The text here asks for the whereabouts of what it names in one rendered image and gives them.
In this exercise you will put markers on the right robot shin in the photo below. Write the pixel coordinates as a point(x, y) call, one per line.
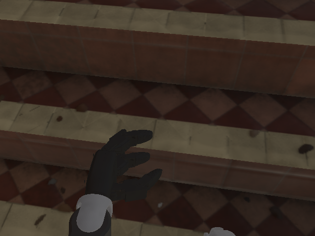
point(215, 228)

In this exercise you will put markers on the left robot forearm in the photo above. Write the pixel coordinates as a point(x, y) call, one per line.
point(92, 216)

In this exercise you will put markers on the left robot hand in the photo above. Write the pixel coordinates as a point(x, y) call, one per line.
point(110, 161)

